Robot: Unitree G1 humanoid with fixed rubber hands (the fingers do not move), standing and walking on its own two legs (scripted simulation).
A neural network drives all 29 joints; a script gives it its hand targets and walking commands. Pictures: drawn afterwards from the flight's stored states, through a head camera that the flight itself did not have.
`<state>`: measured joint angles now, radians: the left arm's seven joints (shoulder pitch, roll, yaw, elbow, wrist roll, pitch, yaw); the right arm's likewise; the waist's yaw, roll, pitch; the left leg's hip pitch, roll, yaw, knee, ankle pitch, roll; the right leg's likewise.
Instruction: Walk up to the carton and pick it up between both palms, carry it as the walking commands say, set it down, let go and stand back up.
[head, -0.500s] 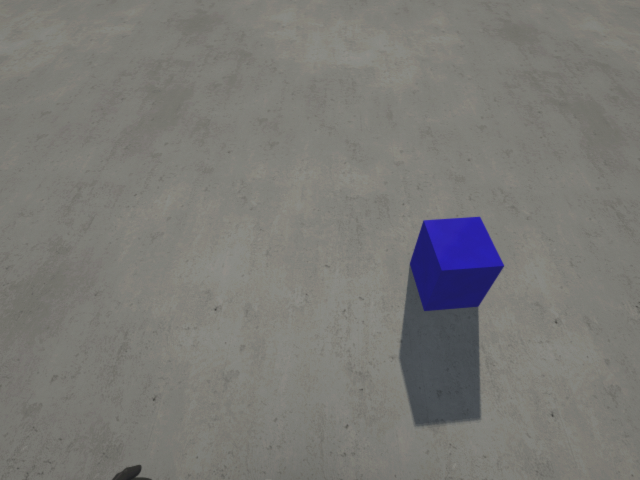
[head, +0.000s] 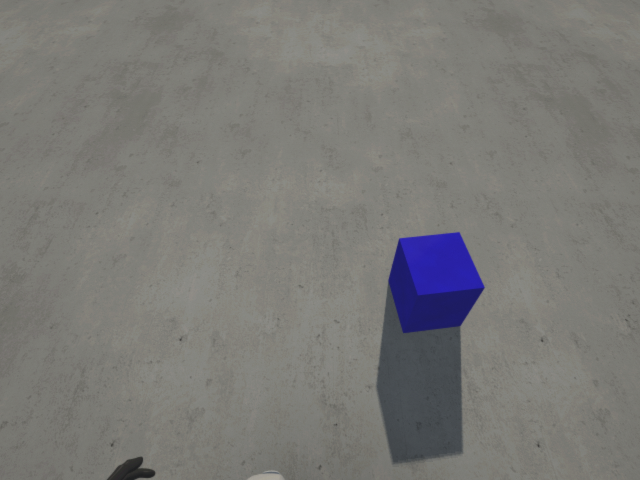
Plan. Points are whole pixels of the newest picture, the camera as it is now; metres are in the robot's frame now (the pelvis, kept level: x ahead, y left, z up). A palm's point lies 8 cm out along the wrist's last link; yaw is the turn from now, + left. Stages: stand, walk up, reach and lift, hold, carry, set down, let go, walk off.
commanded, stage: walk up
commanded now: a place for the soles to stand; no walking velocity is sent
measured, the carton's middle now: (430, 283) +0.79 -0.28 -0.62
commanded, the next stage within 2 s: none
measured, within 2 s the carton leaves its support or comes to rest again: neither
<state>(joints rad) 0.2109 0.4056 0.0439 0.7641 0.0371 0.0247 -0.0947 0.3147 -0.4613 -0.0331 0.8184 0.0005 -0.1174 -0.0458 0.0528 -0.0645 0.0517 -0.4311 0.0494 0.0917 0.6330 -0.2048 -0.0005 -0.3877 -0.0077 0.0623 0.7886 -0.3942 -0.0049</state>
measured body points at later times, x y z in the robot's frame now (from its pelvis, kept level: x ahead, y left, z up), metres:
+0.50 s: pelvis +0.11 -0.07 +0.00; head +0.15 -0.06 +0.45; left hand +0.21 +0.23 -0.11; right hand +0.18 -0.42 -0.08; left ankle +0.17 +0.07 -0.71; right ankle +0.12 -0.20 -0.72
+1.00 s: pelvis +0.19 -0.16 +0.00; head +0.24 -0.15 +0.45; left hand +0.30 +0.15 -0.11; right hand +0.24 -0.51 -0.08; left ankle +0.24 +0.00 -0.68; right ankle +0.19 -0.26 -0.72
